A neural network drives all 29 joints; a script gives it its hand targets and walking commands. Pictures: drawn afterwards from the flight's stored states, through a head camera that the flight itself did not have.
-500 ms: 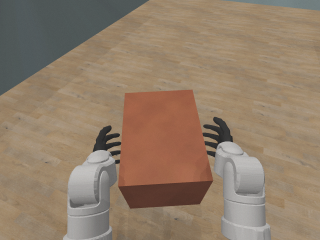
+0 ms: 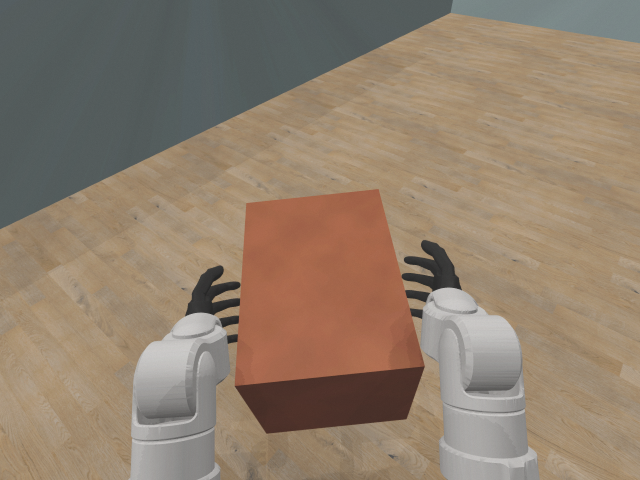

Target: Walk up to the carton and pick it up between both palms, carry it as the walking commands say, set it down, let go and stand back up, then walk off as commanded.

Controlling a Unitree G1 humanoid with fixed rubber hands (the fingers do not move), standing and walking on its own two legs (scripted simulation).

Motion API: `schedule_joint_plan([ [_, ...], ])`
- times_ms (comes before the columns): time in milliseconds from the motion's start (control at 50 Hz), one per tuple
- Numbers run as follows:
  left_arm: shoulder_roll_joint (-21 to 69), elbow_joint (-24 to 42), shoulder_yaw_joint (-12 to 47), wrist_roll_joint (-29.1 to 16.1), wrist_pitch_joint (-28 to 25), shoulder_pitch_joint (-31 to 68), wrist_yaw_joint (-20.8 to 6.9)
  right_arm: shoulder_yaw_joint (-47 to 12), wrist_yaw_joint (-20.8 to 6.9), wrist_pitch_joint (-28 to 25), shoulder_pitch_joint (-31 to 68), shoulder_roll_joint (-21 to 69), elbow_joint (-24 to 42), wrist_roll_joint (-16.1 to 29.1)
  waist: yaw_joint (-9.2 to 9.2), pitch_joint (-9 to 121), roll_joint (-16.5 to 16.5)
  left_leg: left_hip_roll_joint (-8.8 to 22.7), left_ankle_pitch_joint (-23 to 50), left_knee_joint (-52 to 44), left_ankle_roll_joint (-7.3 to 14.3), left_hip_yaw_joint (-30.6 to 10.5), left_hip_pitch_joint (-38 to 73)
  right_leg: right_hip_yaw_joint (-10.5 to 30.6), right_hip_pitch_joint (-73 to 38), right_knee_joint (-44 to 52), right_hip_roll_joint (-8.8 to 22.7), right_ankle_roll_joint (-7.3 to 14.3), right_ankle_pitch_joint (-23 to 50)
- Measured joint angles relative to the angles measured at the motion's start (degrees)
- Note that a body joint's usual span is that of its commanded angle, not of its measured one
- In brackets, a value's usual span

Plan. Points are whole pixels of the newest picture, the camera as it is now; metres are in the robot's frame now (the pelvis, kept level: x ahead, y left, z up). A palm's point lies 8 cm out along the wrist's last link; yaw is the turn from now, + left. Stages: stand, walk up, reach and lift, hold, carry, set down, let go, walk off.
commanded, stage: carry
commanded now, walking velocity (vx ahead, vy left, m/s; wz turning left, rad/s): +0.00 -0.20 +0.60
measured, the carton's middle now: (324, 308) +0.36 -0.01 +0.04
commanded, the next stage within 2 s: none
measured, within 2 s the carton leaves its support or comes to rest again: neither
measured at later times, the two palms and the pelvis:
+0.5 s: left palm (78, 383) +0.23 +0.26 +0.09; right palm (317, 296) +0.31 +0.00 +0.12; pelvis -0.02 +0.04 +0.00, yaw +15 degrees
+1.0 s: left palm (93, 447) +0.16 +0.20 +0.13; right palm (368, 331) +0.26 -0.05 +0.12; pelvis -0.06 -0.02 +0.01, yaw +21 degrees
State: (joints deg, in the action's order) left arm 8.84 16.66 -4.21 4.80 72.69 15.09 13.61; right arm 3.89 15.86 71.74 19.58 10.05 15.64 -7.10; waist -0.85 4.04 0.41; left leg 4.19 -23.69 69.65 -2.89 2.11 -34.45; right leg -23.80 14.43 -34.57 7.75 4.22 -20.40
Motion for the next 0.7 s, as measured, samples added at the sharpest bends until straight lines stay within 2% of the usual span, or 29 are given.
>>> schedule_joint_plan([
  [100, -0.03, 0.00, 0.00, 0.20, 0.39, -0.20, 0.37, 0.00, -0.81, 0.22, 0.00, -0.01, -0.17, 0.01, -0.04, 0.04, 0.11, 0.60, 0.71, -11.78, 0.88, -0.07, 1.81, -3.45, 2.06, -3.66, 1.02, -1.66, -1.29],
  [140, -0.04, 0.02, 0.00, 0.24, 0.50, -0.19, 0.63, 0.00, -1.06, 0.13, 0.01, -0.02, -0.33, 0.01, -0.09, 0.24, 0.40, 0.74, 4.58, -20.38, 1.24, -0.26, 4.98, -4.08, 3.45, -7.66, 1.73, -2.73, -3.18],
  [160, -0.09, 0.03, 0.00, 0.28, 0.33, -0.15, 0.72, -0.01, -1.22, -0.22, -0.06, 0.00, -0.45, 0.01, -0.05, 0.29, 0.35, 0.66, 3.40, -22.06, 2.58, -0.24, 5.63, -3.75, 4.79, -10.50, 2.18, -3.44, -4.99],
  [180, -0.10, 0.00, 0.01, 0.29, 0.25, -0.24, 0.88, -0.01, -1.43, -0.66, -0.23, 0.00, -0.87, 0.02, -0.06, -0.37, -0.47, -0.06, 2.08, -21.22, 3.71, -0.19, 5.08, -2.00, 5.93, -12.81, 2.31, -4.22, -8.60],
  [220, -0.13, 0.00, 0.01, 0.29, 0.35, -0.49, 1.12, -0.01, -1.74, -0.93, -0.24, -0.01, -1.52, 0.01, -0.10, -2.31, -0.75, -1.09, 2.35, -21.65, 5.03, -1.04, 4.49, 3.43, 8.96, -18.62, 0.47, -5.19, -13.89],
  [260, -0.14, 0.03, 0.01, 0.29, 0.38, -0.48, 1.42, 0.00, -1.98, -1.17, -0.23, -0.01, -1.86, 0.01, -0.07, -4.19, -0.15, -1.49, 4.95, -24.24, 5.38, -2.63, 4.47, 7.70, 11.57, -23.06, -2.15, -5.97, -15.31],
  [320, -0.13, 0.43, 0.01, 0.11, -0.05, -0.46, 1.96, 0.02, -2.41, -2.05, -0.21, 0.00, -2.01, 0.01, -0.04, -5.02, 0.02, -2.51, 8.45, -28.86, 5.50, -4.61, 4.49, 11.69, 14.45, -26.23, -4.18, -6.31, -13.90],
  [400, 0.07, 3.37, 0.02, -0.42, -1.55, 0.33, 2.49, 0.01, -3.18, -4.10, -0.20, 0.01, 1.00, -0.01, 0.00, -4.97, -0.02, -3.91, 10.90, -31.92, 5.50, -6.88, 4.50, 15.01, 15.44, -27.65, -5.29, -6.85, -10.52],
  [500, 0.62, 5.79, 0.01, -0.50, -2.79, 2.37, 3.12, 0.12, -3.31, -5.80, -0.22, 0.01, 4.53, -0.01, 0.00, -4.27, -0.05, -4.94, 13.21, -34.31, 4.89, -9.53, 4.53, 16.20, 15.43, -27.66, -7.04, -7.33, -9.73],
  [580, 0.55, 5.79, 0.00, -0.47, -1.39, 2.19, 3.10, 0.13, -3.25, -4.22, -0.23, 0.01, 4.52, -0.01, 0.04, -2.76, 0.24, -5.07, 15.05, -36.31, 3.89, -10.96, 4.53, 16.27, 14.07, -23.13, -8.56, -7.33, -9.57],
  [640, 0.46, 5.82, 0.00, -0.47, -0.21, 1.87, 2.96, 0.13, -3.24, -2.83, -0.23, 0.02, 4.49, -0.01, 0.10, -2.06, 1.14, -5.43, 16.61, -37.87, 2.71, -11.59, 4.58, 16.36, 9.38, -10.75, -9.60, -7.32, -9.18],
  [680, 0.46, 5.77, 0.00, -0.48, 0.24, 1.75, 2.55, 0.12, -2.94, -2.22, -0.25, -0.02, 4.51, -0.03, 0.13, -1.41, 1.01, -7.14, 17.24, -37.97, 1.87, -11.34, 4.54, 16.53, 3.32, 0.66, -8.63, -7.04, -5.23],
  [700, 0.38, 5.71, 0.02, -0.49, 0.30, 1.45, 2.31, 0.12, -2.91, -2.15, -0.30, -0.05, 4.19, 0.00, 0.15, -1.40, 1.12, -8.07, 15.71, -36.94, 1.61, -11.11, 4.46, 16.34, 2.31, 2.68, -7.72, -5.73, -0.47],
])
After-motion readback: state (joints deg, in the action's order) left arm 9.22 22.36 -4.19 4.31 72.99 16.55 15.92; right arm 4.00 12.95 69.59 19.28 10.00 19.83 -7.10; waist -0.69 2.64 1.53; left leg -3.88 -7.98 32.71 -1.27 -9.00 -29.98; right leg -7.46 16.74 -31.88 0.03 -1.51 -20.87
